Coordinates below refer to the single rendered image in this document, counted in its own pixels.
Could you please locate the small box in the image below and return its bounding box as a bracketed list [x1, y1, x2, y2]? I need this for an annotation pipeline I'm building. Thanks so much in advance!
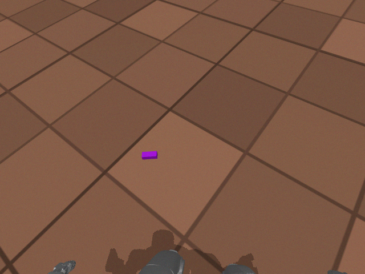
[141, 151, 157, 160]

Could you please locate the left robot hand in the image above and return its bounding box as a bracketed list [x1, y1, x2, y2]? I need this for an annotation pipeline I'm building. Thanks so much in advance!
[48, 260, 76, 274]

